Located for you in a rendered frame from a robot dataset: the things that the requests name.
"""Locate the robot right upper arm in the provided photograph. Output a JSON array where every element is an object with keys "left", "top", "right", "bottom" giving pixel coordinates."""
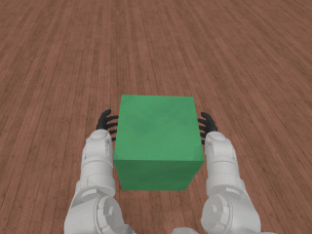
[{"left": 201, "top": 193, "right": 277, "bottom": 234}]

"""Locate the left robot thigh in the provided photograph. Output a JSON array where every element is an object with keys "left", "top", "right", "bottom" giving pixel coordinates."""
[{"left": 121, "top": 224, "right": 136, "bottom": 234}]

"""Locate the left robot hand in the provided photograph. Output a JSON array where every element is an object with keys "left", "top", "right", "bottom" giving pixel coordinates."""
[{"left": 96, "top": 109, "right": 119, "bottom": 141}]

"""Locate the carton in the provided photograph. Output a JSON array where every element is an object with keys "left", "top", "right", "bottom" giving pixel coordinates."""
[{"left": 113, "top": 95, "right": 205, "bottom": 191}]

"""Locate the robot left upper arm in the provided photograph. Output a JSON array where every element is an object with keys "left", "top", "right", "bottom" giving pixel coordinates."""
[{"left": 64, "top": 195, "right": 125, "bottom": 234}]

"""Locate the robot right forearm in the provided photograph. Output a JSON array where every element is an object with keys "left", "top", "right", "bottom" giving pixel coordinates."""
[{"left": 205, "top": 131, "right": 254, "bottom": 207}]

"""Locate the robot left forearm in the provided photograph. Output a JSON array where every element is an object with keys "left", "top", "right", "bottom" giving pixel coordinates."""
[{"left": 63, "top": 129, "right": 116, "bottom": 232}]

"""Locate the right robot hand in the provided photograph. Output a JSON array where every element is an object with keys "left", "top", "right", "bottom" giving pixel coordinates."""
[{"left": 197, "top": 112, "right": 217, "bottom": 145}]

